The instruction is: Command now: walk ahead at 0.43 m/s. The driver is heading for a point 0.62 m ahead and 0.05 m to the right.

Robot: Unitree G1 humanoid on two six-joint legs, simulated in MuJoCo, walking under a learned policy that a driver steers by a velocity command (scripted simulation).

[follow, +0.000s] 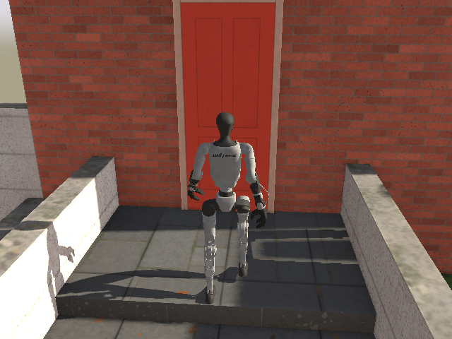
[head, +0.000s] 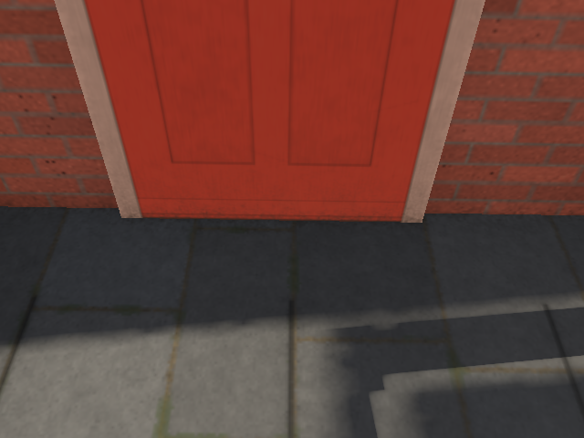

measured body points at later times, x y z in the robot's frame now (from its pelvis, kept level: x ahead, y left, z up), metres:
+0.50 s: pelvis +0.25 -0.04 +0.00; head +0.28 -0.04 +0.45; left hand +0.23 +0.20 -0.14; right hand +0.42 -0.27 -0.11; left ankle +0.40 +0.06 -0.71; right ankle +0.18 -0.13 -0.74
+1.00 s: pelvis +0.34 -0.03 +0.00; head +0.34 -0.04 +0.45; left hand +0.36 +0.20 -0.15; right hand +0.39 -0.27 -0.15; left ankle +0.41 +0.05 -0.74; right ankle +0.33 -0.15 -0.74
